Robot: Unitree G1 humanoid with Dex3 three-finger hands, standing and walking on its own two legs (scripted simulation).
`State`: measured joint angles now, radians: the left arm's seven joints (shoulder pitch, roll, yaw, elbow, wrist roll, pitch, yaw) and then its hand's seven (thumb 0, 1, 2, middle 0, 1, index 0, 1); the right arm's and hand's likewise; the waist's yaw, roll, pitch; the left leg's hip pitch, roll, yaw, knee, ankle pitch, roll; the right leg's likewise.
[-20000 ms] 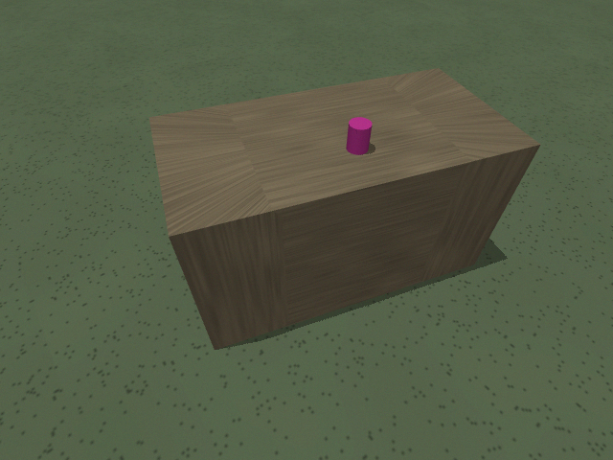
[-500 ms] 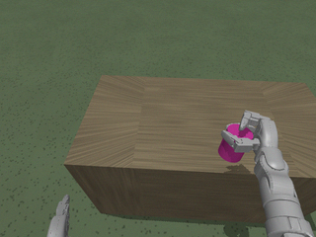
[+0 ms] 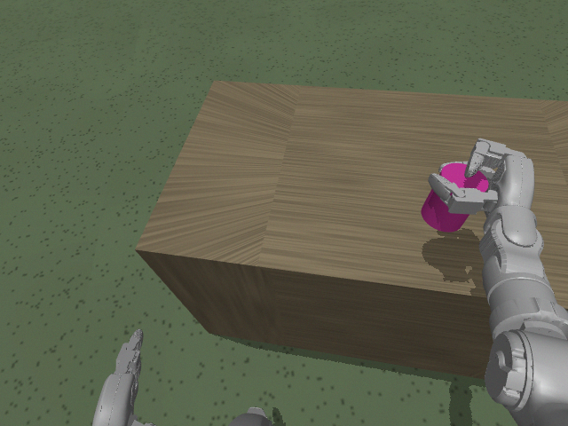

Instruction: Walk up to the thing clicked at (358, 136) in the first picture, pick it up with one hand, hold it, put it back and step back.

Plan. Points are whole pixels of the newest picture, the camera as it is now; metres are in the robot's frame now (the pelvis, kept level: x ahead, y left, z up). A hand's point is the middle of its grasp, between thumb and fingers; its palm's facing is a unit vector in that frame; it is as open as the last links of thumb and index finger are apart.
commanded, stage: crouch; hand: right
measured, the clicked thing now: (452, 198) +0.48 -0.18 +0.02
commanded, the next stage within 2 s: lower in 0.62 s
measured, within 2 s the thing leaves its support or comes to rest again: rests again in 1.40 s
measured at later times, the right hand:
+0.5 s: hand (453, 174) +0.51 -0.18 +0.04, palm faces +0.17 +0.99 +0.01, open 5.5 cm
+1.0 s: hand (443, 184) +0.53 -0.18 -0.01, palm faces +0.17 +0.99 +0.00, open 5.6 cm
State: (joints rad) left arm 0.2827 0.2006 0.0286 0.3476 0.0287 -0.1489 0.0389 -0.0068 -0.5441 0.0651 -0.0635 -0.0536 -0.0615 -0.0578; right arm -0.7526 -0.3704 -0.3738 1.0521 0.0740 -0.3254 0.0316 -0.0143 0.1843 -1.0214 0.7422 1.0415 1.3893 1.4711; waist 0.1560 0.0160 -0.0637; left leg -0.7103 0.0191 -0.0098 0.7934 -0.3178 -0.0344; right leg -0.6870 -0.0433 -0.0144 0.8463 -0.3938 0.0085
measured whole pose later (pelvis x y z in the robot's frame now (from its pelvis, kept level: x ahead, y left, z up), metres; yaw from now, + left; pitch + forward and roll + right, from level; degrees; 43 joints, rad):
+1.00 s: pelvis -0.01 +0.00 -0.05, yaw +1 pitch +23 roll +3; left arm 0.34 0.23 0.00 0.01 0.08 -0.09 -0.02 -0.01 -0.54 0.06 -0.06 -0.04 -0.05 -0.05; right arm -0.94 -0.54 -0.51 1.28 -0.04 -0.41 0.04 -0.01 0.19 -1.03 0.75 1.04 1.36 1.44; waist 0.28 0.00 -0.11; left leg -1.06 0.00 0.02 1.06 -0.41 -0.03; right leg -1.05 -0.06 0.03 1.15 -0.50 0.01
